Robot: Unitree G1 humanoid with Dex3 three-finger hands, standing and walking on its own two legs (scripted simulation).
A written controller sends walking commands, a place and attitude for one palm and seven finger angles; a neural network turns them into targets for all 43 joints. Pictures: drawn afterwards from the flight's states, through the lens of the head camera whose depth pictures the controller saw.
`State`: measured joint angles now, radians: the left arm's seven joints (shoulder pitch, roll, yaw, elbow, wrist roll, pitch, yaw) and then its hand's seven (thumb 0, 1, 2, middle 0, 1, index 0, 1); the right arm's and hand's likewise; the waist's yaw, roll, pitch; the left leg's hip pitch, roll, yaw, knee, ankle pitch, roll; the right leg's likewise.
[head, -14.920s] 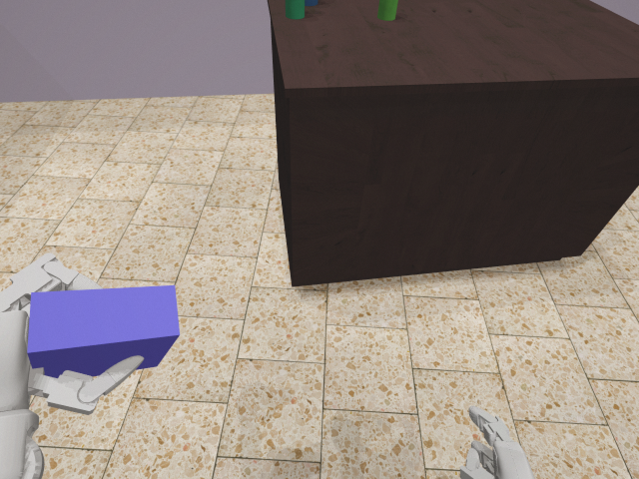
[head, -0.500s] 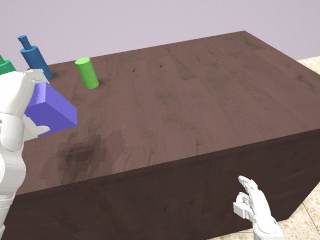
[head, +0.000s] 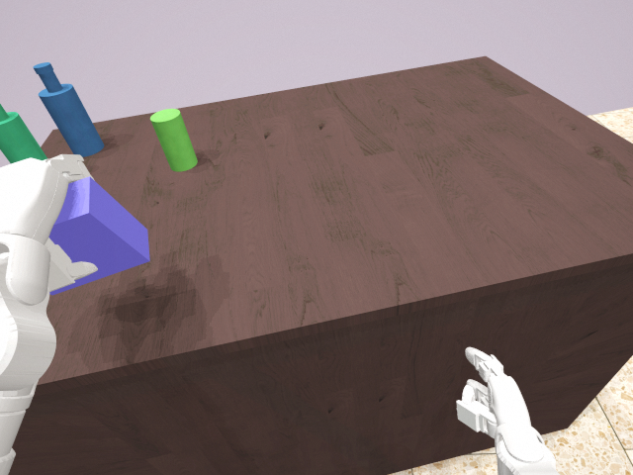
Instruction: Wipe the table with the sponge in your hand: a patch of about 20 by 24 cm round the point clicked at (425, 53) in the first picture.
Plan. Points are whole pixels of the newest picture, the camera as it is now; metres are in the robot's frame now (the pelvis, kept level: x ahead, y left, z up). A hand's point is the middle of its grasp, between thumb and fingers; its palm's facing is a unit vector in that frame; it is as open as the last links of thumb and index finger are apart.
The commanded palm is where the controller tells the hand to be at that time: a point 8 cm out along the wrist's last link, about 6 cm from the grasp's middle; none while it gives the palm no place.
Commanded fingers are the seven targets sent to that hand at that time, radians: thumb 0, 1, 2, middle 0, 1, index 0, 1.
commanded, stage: move the sponge above the wiping area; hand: left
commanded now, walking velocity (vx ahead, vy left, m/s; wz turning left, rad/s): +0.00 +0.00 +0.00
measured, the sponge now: (80, 247) +0.27 +0.32 +0.20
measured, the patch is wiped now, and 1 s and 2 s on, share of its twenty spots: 0.00 0.00 0.05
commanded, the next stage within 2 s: none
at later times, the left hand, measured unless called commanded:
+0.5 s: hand (82, 248) +0.26 +0.31 +0.20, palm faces +0.11 -0.02 -0.99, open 9.3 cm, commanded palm +0.22 +0.30 +0.28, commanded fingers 0.00 0.10 1.30 -1.20 -1.60 -1.20 -1.60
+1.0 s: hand (79, 259) +0.27 +0.34 +0.17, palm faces -0.07 -0.01 -1.00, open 9.3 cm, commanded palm +0.23 +0.33 +0.27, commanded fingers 0.00 0.10 1.30 -1.20 -1.60 -1.20 -1.60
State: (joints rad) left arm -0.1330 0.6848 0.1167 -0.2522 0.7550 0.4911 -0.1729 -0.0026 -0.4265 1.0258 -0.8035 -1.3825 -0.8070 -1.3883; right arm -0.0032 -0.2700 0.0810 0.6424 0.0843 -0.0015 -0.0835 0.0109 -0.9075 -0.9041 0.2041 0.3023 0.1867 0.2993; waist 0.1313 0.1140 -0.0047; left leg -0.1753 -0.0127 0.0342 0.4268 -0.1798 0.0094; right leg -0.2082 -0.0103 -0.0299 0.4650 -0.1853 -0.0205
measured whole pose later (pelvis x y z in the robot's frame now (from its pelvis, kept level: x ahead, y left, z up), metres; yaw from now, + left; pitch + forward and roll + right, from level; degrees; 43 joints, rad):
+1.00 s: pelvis +0.01 -0.01 +0.00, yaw +1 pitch -2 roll +0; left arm -0.13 0.74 0.09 -0.02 0.82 0.36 -0.32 0.00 -0.43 1.03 -0.80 -1.39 -0.81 -1.39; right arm 0.04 -0.30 0.07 0.64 0.07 -0.03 -0.10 0.01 -0.91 -0.90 0.20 0.30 0.20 0.30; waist 0.10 0.12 0.01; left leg -0.21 -0.01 0.01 0.46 -0.21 0.00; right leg -0.22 0.00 -0.05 0.48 -0.21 -0.03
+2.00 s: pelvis +0.01 -0.01 +0.00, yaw +2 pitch -4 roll +0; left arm 0.00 0.71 0.08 -0.15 0.80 0.30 -0.30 -0.01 -0.42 1.02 -0.81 -1.41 -0.81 -1.41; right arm 0.07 -0.32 0.06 0.63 0.06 -0.05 -0.13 0.01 -0.91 -0.90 0.20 0.30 0.20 0.30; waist 0.13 0.10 0.02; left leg -0.20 0.00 -0.01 0.48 -0.21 0.00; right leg -0.21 0.00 -0.07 0.48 -0.21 -0.04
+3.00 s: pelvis +0.01 +0.01 +0.00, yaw +0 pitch -5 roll +0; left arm 0.00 0.73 0.01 -0.33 0.80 0.26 -0.17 0.00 -0.43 1.02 -0.83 -1.40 -0.83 -1.40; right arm 0.06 -0.26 0.06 0.64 0.04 -0.05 -0.10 0.01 -0.91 -0.90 0.20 0.30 0.20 0.31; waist 0.16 0.09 0.02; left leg -0.14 -0.02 0.03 0.44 -0.21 0.02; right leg -0.16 -0.01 -0.02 0.45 -0.20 -0.02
